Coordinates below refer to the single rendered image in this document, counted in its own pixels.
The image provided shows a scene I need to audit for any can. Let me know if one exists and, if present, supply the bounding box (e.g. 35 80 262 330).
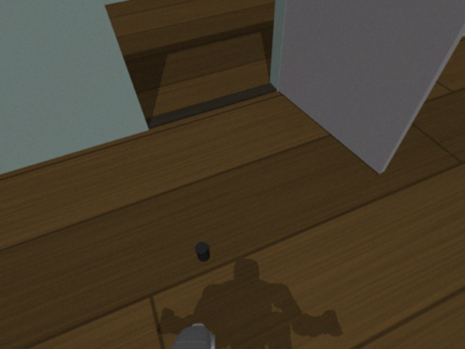
195 242 210 262

